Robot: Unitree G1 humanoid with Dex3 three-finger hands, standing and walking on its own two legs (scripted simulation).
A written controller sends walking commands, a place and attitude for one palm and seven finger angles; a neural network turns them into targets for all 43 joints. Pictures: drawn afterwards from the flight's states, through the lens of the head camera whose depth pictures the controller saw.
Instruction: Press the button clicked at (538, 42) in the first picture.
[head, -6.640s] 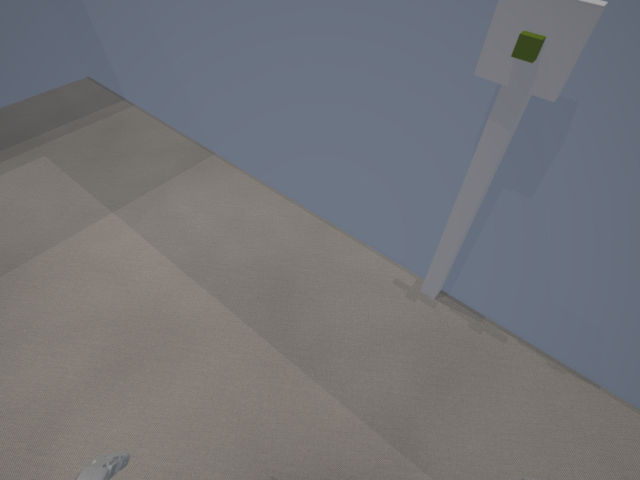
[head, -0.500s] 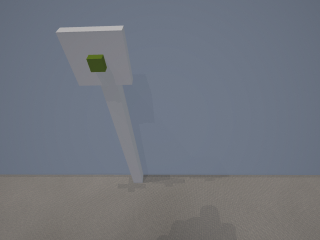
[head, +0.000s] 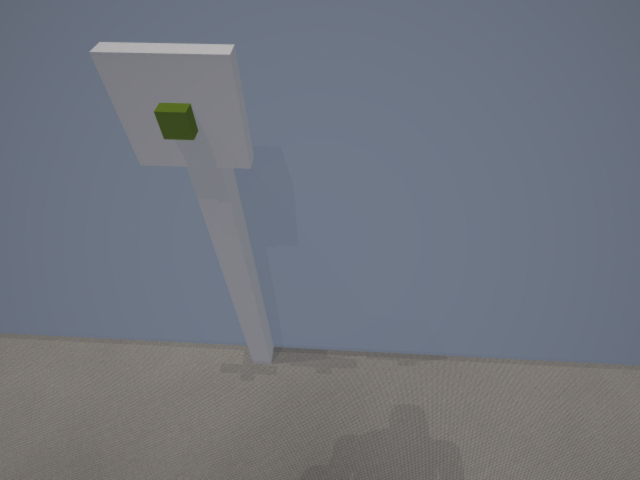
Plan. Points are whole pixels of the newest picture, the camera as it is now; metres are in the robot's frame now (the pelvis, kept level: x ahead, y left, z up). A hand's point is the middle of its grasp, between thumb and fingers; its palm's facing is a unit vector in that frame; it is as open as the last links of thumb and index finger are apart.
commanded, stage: come to a stop and stand still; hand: left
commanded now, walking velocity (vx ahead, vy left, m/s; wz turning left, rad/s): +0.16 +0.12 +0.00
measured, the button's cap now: (177, 120) +0.53 +0.24 +0.17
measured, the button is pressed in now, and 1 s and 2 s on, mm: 0 0 0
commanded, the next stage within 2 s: look again from close up in 1.02 s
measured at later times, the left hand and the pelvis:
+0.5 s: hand out of the picture +0.11 +0.20 -0.16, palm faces +0.01 -0.96 -0.27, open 7.3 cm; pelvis +0.05 +0.01 +0.01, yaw -1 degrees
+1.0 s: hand out of the picture +0.06 +0.13 -0.17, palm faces +0.07 -0.98 -0.17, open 7.3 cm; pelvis +0.04 -0.05 +0.01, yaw +0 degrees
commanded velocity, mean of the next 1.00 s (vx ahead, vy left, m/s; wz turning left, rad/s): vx -0.04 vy -0.01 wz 0.00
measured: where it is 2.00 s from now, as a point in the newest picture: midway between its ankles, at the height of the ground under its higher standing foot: outside the picture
